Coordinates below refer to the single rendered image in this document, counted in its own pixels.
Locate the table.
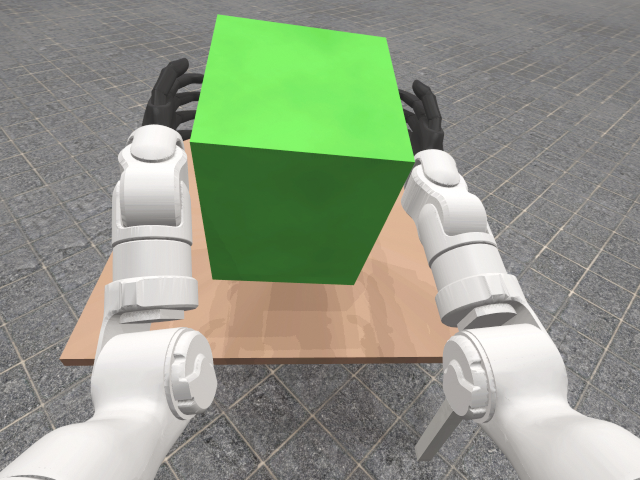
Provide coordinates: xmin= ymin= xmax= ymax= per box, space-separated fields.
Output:
xmin=59 ymin=139 xmax=463 ymax=461

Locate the carton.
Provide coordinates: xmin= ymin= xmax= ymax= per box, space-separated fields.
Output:
xmin=190 ymin=14 xmax=415 ymax=285

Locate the left robot hand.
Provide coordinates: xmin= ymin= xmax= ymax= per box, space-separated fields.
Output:
xmin=142 ymin=58 xmax=204 ymax=141

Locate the robot left upper arm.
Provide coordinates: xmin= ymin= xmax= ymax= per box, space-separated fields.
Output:
xmin=0 ymin=327 xmax=217 ymax=480

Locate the right robot hand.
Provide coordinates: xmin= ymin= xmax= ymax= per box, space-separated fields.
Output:
xmin=398 ymin=80 xmax=444 ymax=156

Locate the robot right forearm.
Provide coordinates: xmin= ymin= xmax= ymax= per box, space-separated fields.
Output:
xmin=401 ymin=149 xmax=568 ymax=394

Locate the robot left forearm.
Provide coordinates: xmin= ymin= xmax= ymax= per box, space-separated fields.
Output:
xmin=91 ymin=125 xmax=199 ymax=409

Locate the robot right upper arm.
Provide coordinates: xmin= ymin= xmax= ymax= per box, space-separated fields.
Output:
xmin=443 ymin=323 xmax=640 ymax=480

